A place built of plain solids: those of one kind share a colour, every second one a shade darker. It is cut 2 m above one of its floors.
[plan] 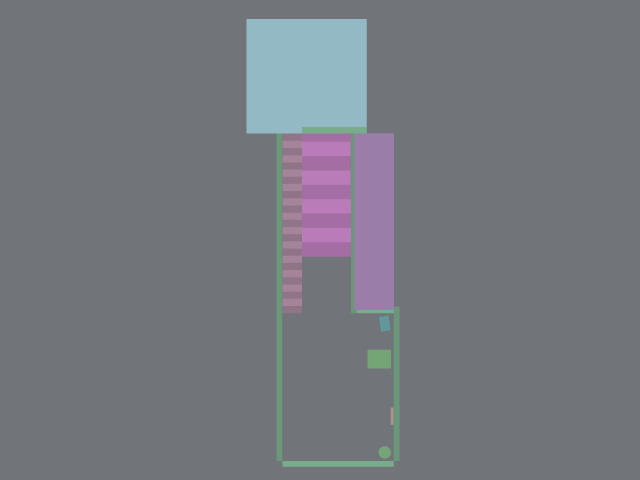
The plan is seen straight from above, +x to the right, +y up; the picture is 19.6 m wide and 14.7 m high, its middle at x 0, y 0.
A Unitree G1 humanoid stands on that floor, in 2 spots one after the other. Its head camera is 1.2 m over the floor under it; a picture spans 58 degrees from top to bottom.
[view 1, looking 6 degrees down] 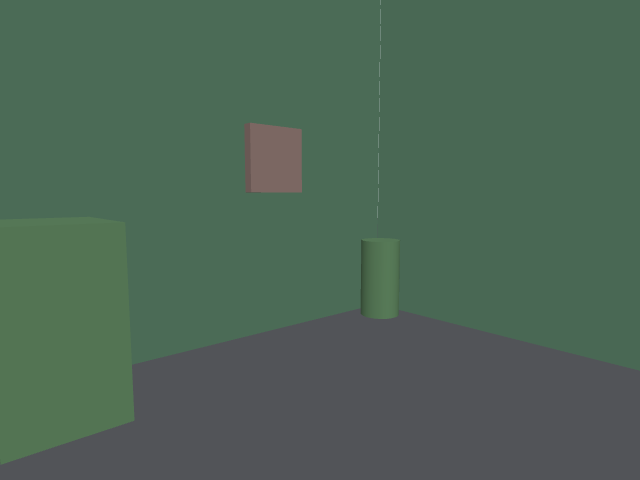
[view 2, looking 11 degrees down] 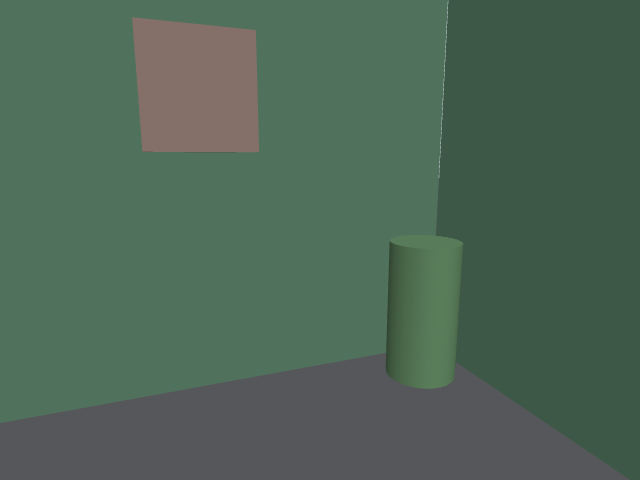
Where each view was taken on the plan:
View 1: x -0.85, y -3.24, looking -41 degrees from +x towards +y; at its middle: wall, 4.14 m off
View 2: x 0.07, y -5.16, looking -21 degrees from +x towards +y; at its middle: wall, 2.39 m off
